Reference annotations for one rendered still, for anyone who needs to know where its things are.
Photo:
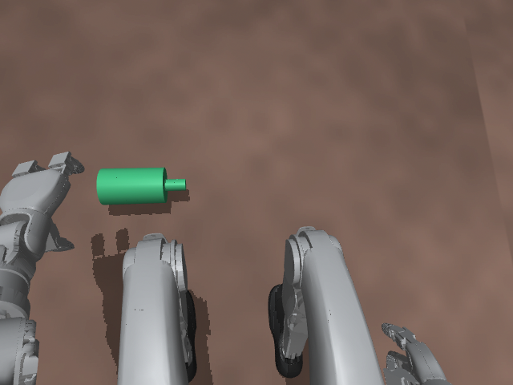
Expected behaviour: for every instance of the bottle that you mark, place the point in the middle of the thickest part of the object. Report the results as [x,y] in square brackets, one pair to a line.
[122,186]

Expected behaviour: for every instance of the left robot arm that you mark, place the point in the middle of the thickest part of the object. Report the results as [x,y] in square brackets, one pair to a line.
[23,236]

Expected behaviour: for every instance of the right robot foot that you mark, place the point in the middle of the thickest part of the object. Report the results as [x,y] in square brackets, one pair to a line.
[289,368]

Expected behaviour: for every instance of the left robot hand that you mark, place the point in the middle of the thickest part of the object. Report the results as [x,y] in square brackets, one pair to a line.
[34,187]

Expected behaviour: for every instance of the right robot hand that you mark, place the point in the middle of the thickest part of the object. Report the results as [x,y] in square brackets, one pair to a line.
[418,366]

